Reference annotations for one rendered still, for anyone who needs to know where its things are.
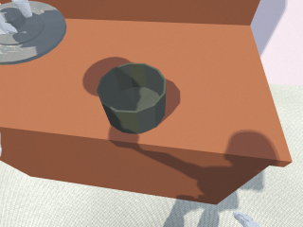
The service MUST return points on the table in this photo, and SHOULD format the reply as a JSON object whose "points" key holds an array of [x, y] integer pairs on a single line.
{"points": [[220, 128]]}

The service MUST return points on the robot right hand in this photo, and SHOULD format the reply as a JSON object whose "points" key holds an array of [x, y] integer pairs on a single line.
{"points": [[244, 219]]}

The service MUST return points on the lid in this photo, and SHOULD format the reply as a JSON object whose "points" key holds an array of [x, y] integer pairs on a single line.
{"points": [[42, 32]]}

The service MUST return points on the robot left hand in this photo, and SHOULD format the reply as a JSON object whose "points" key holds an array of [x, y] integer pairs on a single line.
{"points": [[24, 7]]}

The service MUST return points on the pot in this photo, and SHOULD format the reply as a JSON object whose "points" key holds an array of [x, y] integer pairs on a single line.
{"points": [[133, 96]]}

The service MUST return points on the knob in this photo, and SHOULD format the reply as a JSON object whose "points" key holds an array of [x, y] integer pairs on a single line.
{"points": [[14, 17]]}

